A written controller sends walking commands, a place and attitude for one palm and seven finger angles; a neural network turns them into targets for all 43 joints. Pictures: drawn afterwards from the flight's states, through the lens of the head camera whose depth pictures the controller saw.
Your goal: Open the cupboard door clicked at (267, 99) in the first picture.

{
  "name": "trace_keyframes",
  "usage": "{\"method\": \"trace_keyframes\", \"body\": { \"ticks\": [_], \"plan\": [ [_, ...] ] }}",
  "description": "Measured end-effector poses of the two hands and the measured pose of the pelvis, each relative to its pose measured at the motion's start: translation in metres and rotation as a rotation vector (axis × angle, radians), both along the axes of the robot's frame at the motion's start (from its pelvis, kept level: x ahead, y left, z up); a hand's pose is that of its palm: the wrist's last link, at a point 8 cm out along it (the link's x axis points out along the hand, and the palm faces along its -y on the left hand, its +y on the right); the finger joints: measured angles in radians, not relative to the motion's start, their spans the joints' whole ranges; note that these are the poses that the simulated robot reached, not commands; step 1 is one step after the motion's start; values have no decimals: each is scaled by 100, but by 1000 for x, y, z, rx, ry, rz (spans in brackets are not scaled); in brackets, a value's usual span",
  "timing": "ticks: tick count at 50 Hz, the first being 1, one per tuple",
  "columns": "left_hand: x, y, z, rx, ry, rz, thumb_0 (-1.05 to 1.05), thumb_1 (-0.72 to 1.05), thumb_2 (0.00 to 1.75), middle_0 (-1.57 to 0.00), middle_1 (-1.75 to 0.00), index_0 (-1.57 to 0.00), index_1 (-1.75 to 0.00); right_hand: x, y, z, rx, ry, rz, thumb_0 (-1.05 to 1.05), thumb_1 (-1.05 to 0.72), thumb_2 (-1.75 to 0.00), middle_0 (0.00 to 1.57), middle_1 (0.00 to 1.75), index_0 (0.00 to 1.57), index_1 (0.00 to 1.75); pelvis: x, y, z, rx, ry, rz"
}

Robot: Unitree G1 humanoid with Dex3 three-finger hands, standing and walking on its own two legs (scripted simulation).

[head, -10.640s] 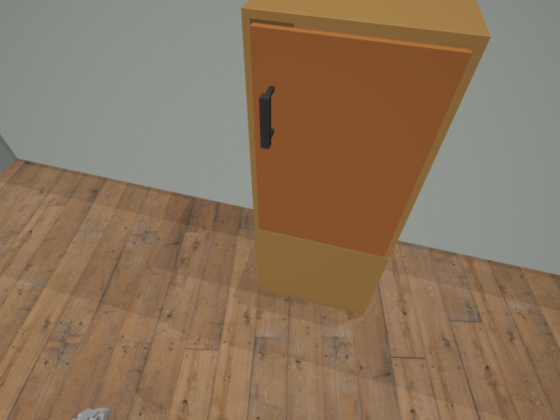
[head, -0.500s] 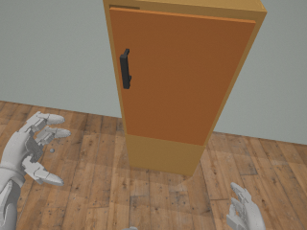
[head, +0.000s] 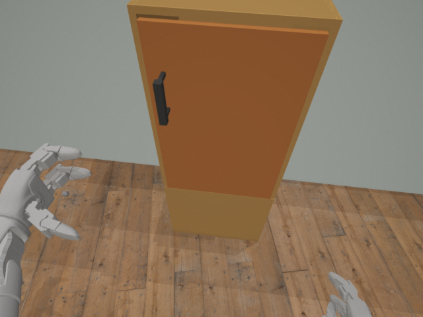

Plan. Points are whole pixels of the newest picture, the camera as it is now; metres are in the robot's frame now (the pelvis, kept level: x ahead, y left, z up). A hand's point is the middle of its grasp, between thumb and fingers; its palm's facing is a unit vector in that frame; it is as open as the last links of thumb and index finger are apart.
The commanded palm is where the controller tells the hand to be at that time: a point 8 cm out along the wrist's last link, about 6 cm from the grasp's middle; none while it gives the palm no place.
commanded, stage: raise the hand with hooked fingers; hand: left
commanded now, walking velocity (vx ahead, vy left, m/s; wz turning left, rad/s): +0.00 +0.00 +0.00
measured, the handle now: (163, 99) +0.58 +0.16 +0.10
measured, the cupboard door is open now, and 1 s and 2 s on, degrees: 0 0 0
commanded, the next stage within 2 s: move the hooked fingers beside the handle in 0.20 s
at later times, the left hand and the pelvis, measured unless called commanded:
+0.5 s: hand (68, 187) +0.30 +0.27 +0.11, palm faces -0.03 -1.00 -0.01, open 14.0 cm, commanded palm +0.29 +0.32 +0.11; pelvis +0.00 +0.00 +0.00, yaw +1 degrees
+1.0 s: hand (97, 151) +0.39 +0.25 +0.10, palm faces -0.05 -1.00 +0.00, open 14.0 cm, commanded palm +0.37 +0.30 +0.11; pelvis +0.01 +0.00 +0.00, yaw +0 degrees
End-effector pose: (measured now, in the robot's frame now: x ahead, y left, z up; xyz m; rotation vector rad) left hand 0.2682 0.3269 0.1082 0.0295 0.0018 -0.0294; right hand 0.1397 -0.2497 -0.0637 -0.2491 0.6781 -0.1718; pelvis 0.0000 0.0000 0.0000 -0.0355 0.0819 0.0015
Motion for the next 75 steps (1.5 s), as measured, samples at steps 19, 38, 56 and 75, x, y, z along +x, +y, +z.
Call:
{"method": "trace_keyframes", "body": {
  "ticks": [19, 38, 56, 75],
  "plan": [
    [-4, 4, 4, 2, -10, 10, -1, -50, 30, -30, -120, -30, -120, 17, 15, 2, 20, -43, 45, 1, -90, -90, 20, 30, 20, 30, -2, 1, 0, -2, -7, 14],
    [68, -13, 2, -16, 2, -20, -1, -50, 30, -30, -120, -30, -120, -10, 2, -12, 2, 87, -23, 1, -90, -90, 20, 30, 20, 30, 3, 1, -2, 1, 33, -1],
    [126, -26, -4, -33, 15, -29, -1, -50, 30, -30, -120, -30, -120, -46, -10, -29, -11, 266, -97, 1, -90, -90, 20, 30, 20, 30, 9, 2, -6, -1, 87, -10],
    [183, -41, -7, -28, 32, -19, -1, -50, 30, -30, -120, -30, -120, -92, -19, -42, -12, 438, -176, 1, -90, -90, 20, 30, 20, 30, 11, -1, -13, -3, 151, -24]
  ]
}}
